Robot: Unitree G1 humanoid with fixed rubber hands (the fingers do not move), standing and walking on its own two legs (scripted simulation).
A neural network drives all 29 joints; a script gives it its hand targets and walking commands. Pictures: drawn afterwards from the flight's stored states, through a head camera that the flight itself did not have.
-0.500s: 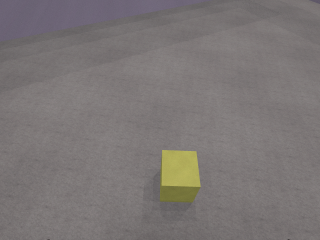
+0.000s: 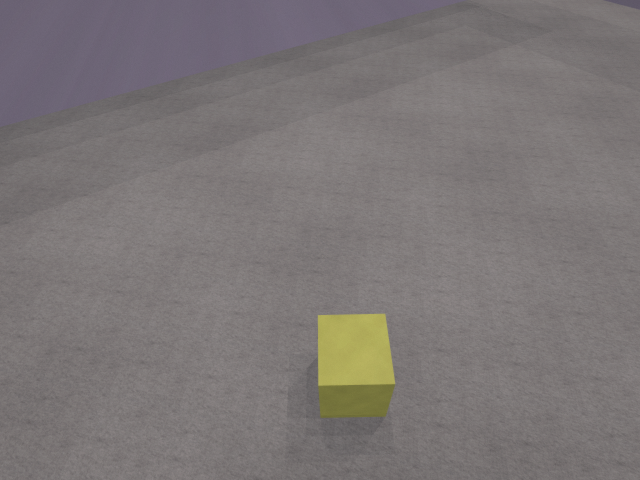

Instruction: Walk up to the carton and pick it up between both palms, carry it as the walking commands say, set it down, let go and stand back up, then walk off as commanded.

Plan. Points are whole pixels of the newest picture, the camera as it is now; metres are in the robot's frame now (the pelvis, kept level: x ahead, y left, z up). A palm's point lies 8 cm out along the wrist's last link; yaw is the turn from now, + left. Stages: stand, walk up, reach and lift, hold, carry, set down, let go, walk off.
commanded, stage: walk up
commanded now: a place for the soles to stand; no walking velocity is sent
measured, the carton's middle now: (352, 366) +0.56 -0.04 -0.65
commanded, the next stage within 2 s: none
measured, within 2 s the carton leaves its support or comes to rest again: neither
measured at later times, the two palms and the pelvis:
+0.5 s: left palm out of the picture +0.13 +0.32 -0.11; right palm out of the picture +0.11 -0.31 -0.09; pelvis +0.02 +0.01 +0.01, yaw -1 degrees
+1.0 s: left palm out of the picture +0.14 +0.31 -0.10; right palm out of the picture +0.06 -0.36 -0.09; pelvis +0.04 -0.02 +0.00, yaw -3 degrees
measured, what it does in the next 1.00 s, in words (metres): lifts its right foot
